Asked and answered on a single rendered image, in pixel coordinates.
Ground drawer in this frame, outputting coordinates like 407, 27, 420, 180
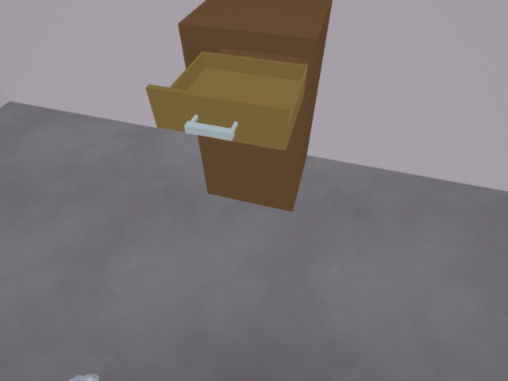
145, 52, 308, 151

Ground cabinet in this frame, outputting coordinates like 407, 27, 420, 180
178, 0, 333, 212

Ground handle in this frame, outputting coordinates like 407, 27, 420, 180
184, 115, 238, 141

